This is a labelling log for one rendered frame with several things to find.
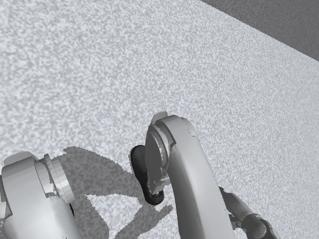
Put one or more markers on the right robot arm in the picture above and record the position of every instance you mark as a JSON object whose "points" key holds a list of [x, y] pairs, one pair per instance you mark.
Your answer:
{"points": [[255, 227]]}

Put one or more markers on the right robot foot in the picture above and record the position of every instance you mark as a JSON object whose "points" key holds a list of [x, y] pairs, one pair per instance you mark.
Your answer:
{"points": [[141, 173]]}

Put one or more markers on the right robot hand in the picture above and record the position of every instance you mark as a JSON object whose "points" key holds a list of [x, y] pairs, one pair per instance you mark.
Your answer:
{"points": [[235, 206]]}

